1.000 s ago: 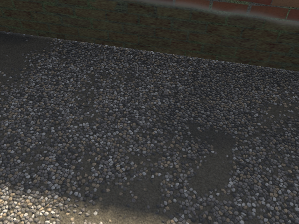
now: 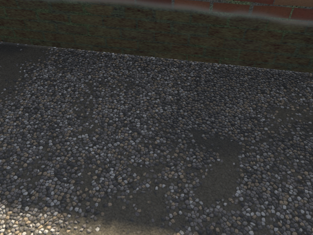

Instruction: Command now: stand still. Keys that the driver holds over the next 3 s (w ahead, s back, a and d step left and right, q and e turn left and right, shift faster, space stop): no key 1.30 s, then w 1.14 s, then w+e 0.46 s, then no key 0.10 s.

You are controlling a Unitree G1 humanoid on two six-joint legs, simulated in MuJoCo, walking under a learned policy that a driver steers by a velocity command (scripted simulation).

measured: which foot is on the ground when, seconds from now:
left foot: down 0.00-1.00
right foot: down 0.00-1.00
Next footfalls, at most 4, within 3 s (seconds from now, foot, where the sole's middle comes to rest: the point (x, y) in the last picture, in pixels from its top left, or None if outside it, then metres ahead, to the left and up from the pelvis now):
2.04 right None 0.48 -0.11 -0.77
2.60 left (138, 173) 0.79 0.13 -0.77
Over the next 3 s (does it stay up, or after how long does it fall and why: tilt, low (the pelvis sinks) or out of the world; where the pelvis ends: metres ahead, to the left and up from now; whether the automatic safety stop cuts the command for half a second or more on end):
stays up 0.81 0.02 0.01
